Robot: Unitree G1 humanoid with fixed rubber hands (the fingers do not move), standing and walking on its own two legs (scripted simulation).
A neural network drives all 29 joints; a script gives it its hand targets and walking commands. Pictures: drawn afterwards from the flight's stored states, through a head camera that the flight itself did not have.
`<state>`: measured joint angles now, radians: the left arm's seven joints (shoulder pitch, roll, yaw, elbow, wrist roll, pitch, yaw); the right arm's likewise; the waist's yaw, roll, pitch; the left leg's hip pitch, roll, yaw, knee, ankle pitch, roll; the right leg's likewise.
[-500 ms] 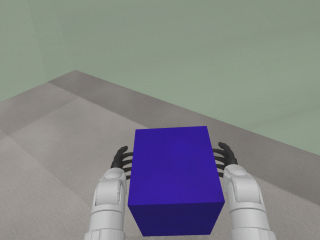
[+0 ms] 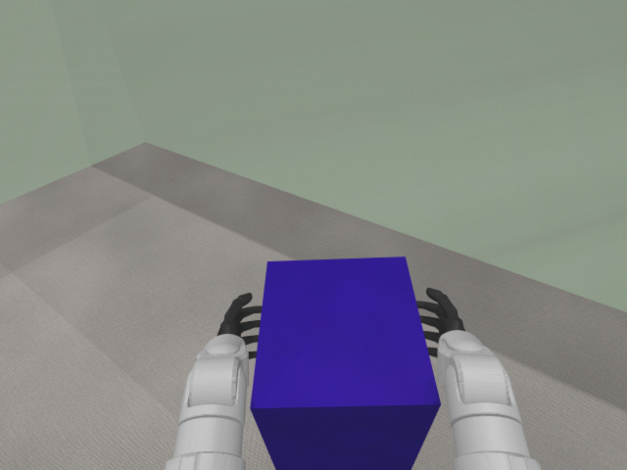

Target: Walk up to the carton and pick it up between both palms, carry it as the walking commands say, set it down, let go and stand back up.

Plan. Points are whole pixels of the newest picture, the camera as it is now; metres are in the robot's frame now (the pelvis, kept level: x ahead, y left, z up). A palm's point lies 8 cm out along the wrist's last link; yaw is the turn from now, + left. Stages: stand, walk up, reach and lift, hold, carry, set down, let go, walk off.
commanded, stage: hold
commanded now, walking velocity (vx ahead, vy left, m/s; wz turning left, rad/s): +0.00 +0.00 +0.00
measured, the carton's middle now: (339, 368) +0.30 +0.00 -0.02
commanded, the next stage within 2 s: set down in 0.10 s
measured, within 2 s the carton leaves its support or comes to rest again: neither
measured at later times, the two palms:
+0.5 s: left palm (226, 361) +0.30 +0.16 +0.02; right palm (431, 349) +0.30 -0.13 +0.02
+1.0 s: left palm (238, 384) +0.31 +0.16 -0.08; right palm (418, 372) +0.33 -0.13 -0.08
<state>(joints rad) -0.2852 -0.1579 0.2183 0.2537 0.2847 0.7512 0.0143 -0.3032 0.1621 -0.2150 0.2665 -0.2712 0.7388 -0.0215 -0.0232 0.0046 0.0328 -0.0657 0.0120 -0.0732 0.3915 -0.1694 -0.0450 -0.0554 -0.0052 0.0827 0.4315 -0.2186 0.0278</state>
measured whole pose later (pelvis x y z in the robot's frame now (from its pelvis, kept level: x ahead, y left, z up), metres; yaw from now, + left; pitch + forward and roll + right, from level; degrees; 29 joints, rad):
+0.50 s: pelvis +0.00 +0.01 +0.00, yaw +1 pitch -5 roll +0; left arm -0.35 -0.18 0.33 0.43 0.35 0.61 0.00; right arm -0.38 0.19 -0.31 0.45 -0.36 0.59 0.00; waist -0.01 0.00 0.04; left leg -0.18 0.00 -0.10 0.44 -0.18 -0.04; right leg -0.15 0.00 0.08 0.44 -0.21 0.04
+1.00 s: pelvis -0.03 +0.00 -0.04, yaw -1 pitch +16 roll +0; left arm -0.49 -0.23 0.48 0.44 0.38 0.35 -0.02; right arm -0.52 0.20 -0.44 0.50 -0.37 0.31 0.03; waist 0.02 -0.01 0.00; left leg -0.79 -0.01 -0.10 0.72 -0.21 -0.05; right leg -0.78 0.03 0.12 0.75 -0.25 0.04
